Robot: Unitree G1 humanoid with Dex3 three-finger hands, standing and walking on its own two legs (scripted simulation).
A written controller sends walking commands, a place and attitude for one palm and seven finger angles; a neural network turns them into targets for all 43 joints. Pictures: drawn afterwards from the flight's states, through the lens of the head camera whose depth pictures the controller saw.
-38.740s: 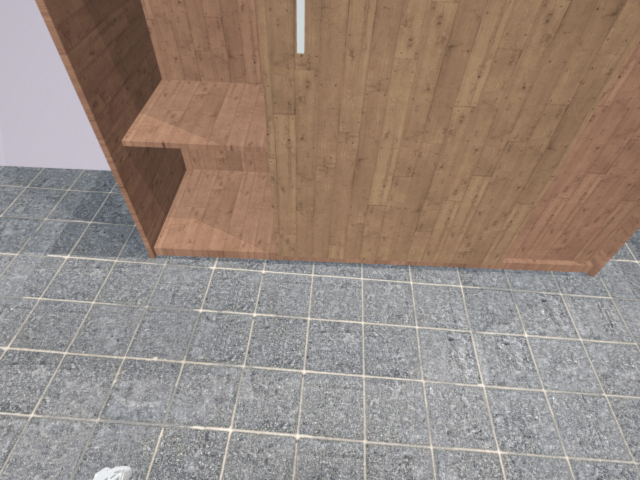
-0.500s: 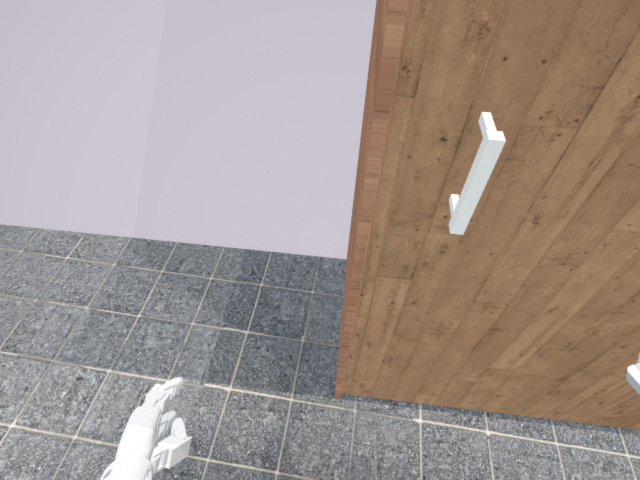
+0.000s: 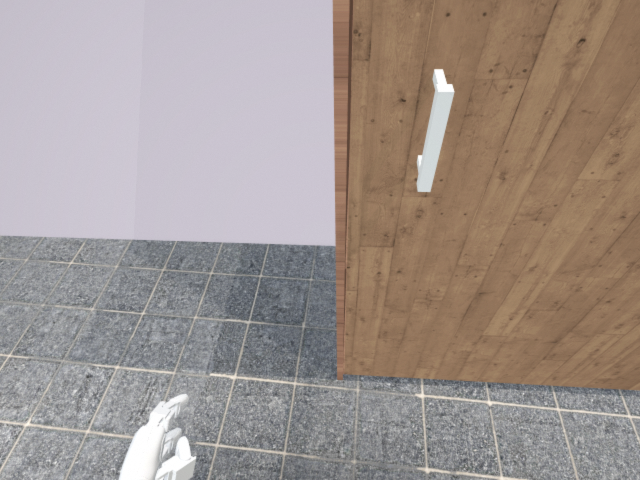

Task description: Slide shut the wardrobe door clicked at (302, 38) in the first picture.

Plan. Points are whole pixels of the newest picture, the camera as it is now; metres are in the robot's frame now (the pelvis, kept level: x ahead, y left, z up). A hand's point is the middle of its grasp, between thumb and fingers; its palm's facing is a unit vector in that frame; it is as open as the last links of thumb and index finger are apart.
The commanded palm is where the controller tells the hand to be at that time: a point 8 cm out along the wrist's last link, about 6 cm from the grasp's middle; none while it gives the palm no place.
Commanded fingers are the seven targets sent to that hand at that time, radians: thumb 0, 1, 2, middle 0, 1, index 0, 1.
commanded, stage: step back with the hand held close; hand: right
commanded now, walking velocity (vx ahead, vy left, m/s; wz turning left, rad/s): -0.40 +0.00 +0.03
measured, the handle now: (431, 134) +0.49 -0.12 +0.18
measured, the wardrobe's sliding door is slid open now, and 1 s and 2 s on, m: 0.00 0.00 0.00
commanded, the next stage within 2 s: stop stepping back and stand still in 0.56 s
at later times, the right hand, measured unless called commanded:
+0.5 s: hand out of the picture +0.14 -0.28 +0.17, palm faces +0.40 +0.81 -0.43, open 7.4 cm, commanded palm +0.06 -0.31 +0.19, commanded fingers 0.00 -0.90 -0.90 0.20 0.30 0.20 0.30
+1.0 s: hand out of the picture +0.02 -0.28 +0.17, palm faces +0.42 +0.84 -0.33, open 7.4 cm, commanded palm -0.04 -0.32 +0.19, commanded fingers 0.00 -0.90 -0.90 0.20 0.30 0.20 0.30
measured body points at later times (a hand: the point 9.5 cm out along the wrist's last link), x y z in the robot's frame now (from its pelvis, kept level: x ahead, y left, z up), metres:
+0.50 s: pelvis -0.08 -0.01 +0.00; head -0.05 -0.06 +0.45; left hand +0.08 +0.24 -0.06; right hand +0.11 -0.32 +0.19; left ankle -0.05 +0.14 -0.70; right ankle -0.03 -0.09 -0.73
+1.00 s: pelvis -0.20 -0.03 +0.00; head -0.22 -0.06 +0.45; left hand -0.08 +0.25 -0.06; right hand -0.01 -0.33 +0.18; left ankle -0.22 +0.12 -0.72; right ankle -0.15 -0.11 -0.73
